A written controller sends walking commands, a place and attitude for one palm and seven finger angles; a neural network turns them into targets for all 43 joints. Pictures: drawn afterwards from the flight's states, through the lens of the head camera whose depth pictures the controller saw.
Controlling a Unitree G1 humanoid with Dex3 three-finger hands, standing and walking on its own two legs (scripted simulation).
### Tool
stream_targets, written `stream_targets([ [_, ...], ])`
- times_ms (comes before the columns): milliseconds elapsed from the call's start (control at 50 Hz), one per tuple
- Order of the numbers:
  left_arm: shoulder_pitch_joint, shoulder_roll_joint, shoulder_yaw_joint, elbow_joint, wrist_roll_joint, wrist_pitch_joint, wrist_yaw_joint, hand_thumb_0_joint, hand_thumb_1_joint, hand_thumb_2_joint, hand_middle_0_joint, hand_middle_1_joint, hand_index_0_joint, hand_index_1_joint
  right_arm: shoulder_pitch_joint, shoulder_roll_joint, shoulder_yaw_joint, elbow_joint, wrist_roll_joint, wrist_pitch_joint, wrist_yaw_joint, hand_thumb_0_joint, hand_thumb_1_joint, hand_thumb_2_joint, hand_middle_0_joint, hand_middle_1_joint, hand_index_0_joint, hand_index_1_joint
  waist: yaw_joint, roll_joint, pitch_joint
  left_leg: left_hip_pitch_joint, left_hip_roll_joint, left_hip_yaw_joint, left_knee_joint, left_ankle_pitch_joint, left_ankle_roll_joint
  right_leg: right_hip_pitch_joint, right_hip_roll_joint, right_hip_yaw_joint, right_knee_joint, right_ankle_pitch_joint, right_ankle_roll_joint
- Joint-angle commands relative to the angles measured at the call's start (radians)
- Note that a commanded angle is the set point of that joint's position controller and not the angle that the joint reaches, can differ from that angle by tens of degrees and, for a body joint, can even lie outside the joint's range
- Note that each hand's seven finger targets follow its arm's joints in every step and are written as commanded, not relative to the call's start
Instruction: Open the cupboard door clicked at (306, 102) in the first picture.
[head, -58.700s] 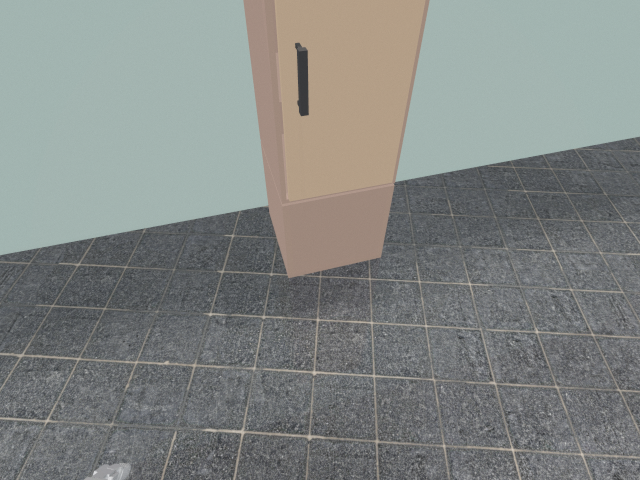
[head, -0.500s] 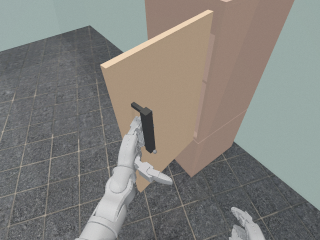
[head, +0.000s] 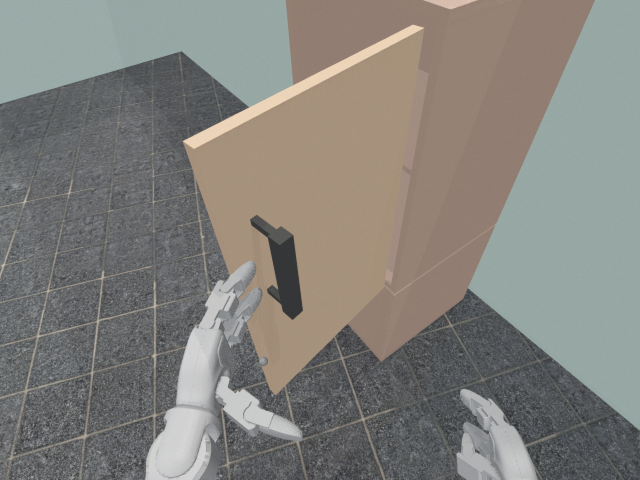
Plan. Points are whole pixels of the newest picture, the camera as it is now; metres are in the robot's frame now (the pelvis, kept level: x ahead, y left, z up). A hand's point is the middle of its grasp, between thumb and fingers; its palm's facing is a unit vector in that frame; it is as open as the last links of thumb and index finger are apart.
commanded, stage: slide the hand sideways off the handle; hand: left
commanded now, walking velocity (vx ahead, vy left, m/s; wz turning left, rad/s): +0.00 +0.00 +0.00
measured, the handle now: (277, 269) +0.35 +0.08 +0.09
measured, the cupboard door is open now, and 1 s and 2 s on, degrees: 100 100 100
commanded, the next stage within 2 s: draw the hand back to the body in 0.36 s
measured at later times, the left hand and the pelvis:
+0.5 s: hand (220, 400) +0.20 +0.12 +0.07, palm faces -0.05 -1.00 -0.03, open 16.4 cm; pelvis -0.01 -0.01 -0.01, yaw +1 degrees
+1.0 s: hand (139, 383) +0.19 +0.19 +0.12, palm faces +0.02 -0.99 -0.13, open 16.1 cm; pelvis +0.00 +0.02 +0.01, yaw +1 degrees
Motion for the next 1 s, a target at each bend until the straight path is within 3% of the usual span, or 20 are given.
stream_targets([
  [0,-0.042,0.075,0.086,-0.26,-0.012,-0.068,-0.027,0.0,-0.5,0.3,-0.15,-0.3,-0.15,-0.3,-0.076,-0.091,-0.04,-0.163,0.004,-0.059,-0.017,0.0,-0.9,-0.9,0.2,0.3,0.2,0.3,-0.003,-0.106,-0.149,0.04,-0.01,-0.034,-0.07,0.217,0.008,0.105,-0.037,0.088,-0.135,0.387,0.058],
  [60,-0.007,0.074,0.086,-0.306,-0.032,-0.083,-0.059,0.0,-0.5,0.3,-0.15,-0.3,-0.15,-0.3,-0.076,-0.088,-0.039,-0.169,0.007,-0.072,-0.022,0.0,-0.9,-0.9,0.2,0.3,0.2,0.3,-0.01,-0.079,-0.147,0.035,-0.013,-0.034,-0.054,0.211,0.008,0.097,-0.042,0.097,-0.133,0.405,0.065],
  [180,0.117,0.117,0.146,-0.338,-0.083,-0.114,-0.128,0.0,-0.5,0.3,-0.15,-0.3,-0.15,-0.3,-0.061,-0.099,-0.041,-0.163,0.011,-0.097,-0.03,0.0,-0.9,-0.9,0.2,0.3,0.2,0.3,-0.013,-0.091,-0.161,-0.008,-0.016,-0.043,-0.02,0.216,0.005,0.115,-0.055,0.123,-0.126,0.457,0.081],
  [280,0.13,0.137,0.163,-0.345,-0.103,-0.12,-0.17,0.0,-0.5,0.3,-0.15,-0.3,-0.15,-0.3,-0.066,-0.111,-0.044,-0.17,0.016,-0.116,-0.038,0.0,-0.9,-0.9,0.2,0.3,0.2,0.3,-0.02,-0.09,-0.115,-0.047,-0.017,-0.047,-0.004,0.156,0.005,0.058,-0.057,0.134,-0.14,0.317,0.08],
  [320,0.121,0.146,0.178,-0.341,-0.112,-0.124,-0.178,0.0,-0.5,0.3,-0.15,-0.3,-0.15,-0.3,-0.065,-0.112,-0.047,-0.169,0.017,-0.123,-0.044,0.0,-0.9,-0.9,0.2,0.3,0.2,0.3,-0.024,-0.105,-0.116,-0.057,-0.018,-0.05,0.007,0.144,0.005,0.05,-0.063,0.145,-0.145,0.29,0.083],
  [440,0.089,0.151,0.183,-0.355,-0.117,-0.136,-0.166,0.0,-0.5,0.3,-0.15,-0.3,-0.15,-0.3,-0.065,-0.114,-0.048,-0.166,0.021,-0.148,-0.05,0.0,-0.9,-0.9,0.2,0.3,0.2,0.3,-0.02,-0.066,-0.121,-0.061,-0.016,-0.052,0.011,0.116,0.005,0.012,-0.055,0.133,-0.141,0.181,0.07],
  [460,0.083,0.164,0.195,-0.384,-0.119,-0.137,-0.162,0.0,-0.5,0.3,-0.15,-0.3,-0.15,-0.3,-0.063,-0.113,-0.049,-0.169,0.02,-0.152,-0.05,0.0,-0.9,-0.9,0.2,0.3,0.2,0.3,-0.014,-0.052,-0.149,-0.047,-0.016,-0.051,0.009,0.124,0.006,0.023,-0.054,0.132,-0.137,0.19,0.069],
  [500,0.128,0.188,0.22,-0.406,-0.119,-0.127,-0.153,0.0,-0.5,0.3,-0.15,-0.3,-0.15,-0.3,-0.066,-0.11,-0.047,-0.176,0.023,-0.154,-0.051,0.0,-0.9,-0.9,0.2,0.3,0.2,0.3,0.003,-0.046,-0.166,-0.036,-0.014,-0.05,-0.007,0.139,0.008,0.055,-0.053,0.128,-0.136,0.203,0.065],
  [640,0.17,0.208,0.273,-0.408,-0.152,-0.041,-0.17,0.0,-0.5,0.3,-0.15,-0.3,-0.15,-0.3,-0.075,-0.114,-0.038,-0.178,0.037,-0.157,-0.065,0.0,-0.9,-0.9,0.2,0.3,0.2,0.3,0.012,-0.064,-0.111,0.0,-0.006,-0.051,-0.053,0.149,0.009,0.072,-0.04,0.097,-0.167,0.216,0.066],
  [660,0.166,0.199,0.26,-0.429,-0.159,-0.032,-0.178,0.0,-0.5,0.3,-0.15,-0.3,-0.15,-0.3,-0.08,-0.115,-0.036,-0.18,0.038,-0.162,-0.066,0.0,-0.9,-0.9,0.2,0.3,0.2,0.3,0.01,-0.042,-0.109,0.016,-0.006,-0.052,-0.062,0.152,0.01,0.07,-0.038,0.089,-0.17,0.214,0.064],
  [700,0.168,0.193,0.248,-0.44,-0.165,-0.01,-0.189,0.0,-0.5,0.3,-0.15,-0.3,-0.15,-0.3,-0.083,-0.118,-0.032,-0.181,0.041,-0.17,-0.068,0.0,-0.9,-0.9,0.2,0.3,0.2,0.3,0.005,-0.053,-0.085,0.03,-0.003,-0.057,-0.074,0.16,0.012,0.064,-0.032,0.073,-0.174,0.215,0.062],
  [760,0.151,0.234,0.29,-0.467,-0.173,0.011,-0.196,0.0,-0.5,0.3,-0.15,-0.3,-0.15,-0.3,-0.071,-0.124,-0.032,-0.172,0.039,-0.178,-0.075,0.0,-0.9,-0.9,0.2,0.3,0.2,0.3,0.006,-0.068,-0.075,0.048,0.001,-0.066,-0.093,0.156,0.013,0.063,-0.024,0.056,-0.183,0.198,0.06],
  [840,0.12,0.256,0.32,-0.497,-0.176,0.025,-0.199,0.0,-0.5,0.3,-0.15,-0.3,-0.15,-0.3,-0.072,-0.124,-0.028,-0.164,0.039,-0.188,-0.082,0.0,-0.9,-0.9,0.2,0.3,0.2,0.3,0.01,-0.026,-0.064,0.083,0.003,-0.07,-0.114,0.164,0.013,0.067,-0.02,0.041,-0.191,0.19,0.054],
  [940,0.141,0.276,0.363,-0.546,-0.199,0.043,-0.224,0.0,-0.325,0.375,-0.156,-0.3,-0.156,-0.3,-0.074,-0.122,-0.024,-0.155,0.043,-0.202,-0.085,0.0,-0.9,-0.9,0.2,0.3,0.2,0.3,0.027,0.025,-0.117,0.15,0.003,-0.072,-0.137,0.251,0.006,0.12,-0.015,0.015,-0.184,0.293,0.048],
  [960,0.15,0.405,0.388,-0.599,-0.059,0.057,-0.093,0.0,-0.29,0.39,-0.158,-0.3,-0.158,-0.3,-0.075,-0.116,-0.03,-0.136,0.021,-0.179,-0.105,0.0,-0.9,-0.9,0.2,0.3,0.2,0.3,0.052,0.016,-0.088,0.164,0.017,-0.064,-0.18,0.263,0.014,0.166,-0.04,0.07,-0.25,0.294,0.037],
  [980,0.204,0.35,0.377,-0.573,-0.041,0.077,-0.033,0.0,-0.255,0.405,-0.159,-0.3,-0.159,-0.3,-0.074,-0.1,-0.024,-0.129,0.016,-0.172,-0.107,0.0,-0.9,-0.9,0.2,0.3,0.2,0.3,0.039,0.003,-0.042,0.17,0.015,-0.061,-0.196,0.248,0.011,0.162,-0.044,0.068,-0.286,0.269,0.038],
])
